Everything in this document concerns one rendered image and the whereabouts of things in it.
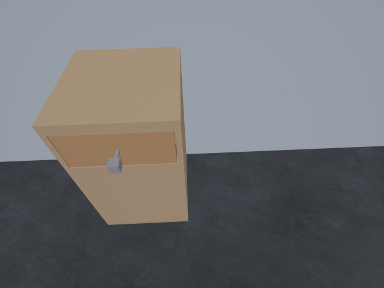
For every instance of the handle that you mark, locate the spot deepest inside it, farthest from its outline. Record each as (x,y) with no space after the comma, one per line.
(114,165)

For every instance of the cabinet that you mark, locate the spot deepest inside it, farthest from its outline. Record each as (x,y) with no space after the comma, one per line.
(120,91)

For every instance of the drawer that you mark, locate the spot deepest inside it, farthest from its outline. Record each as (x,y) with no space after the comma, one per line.
(147,147)

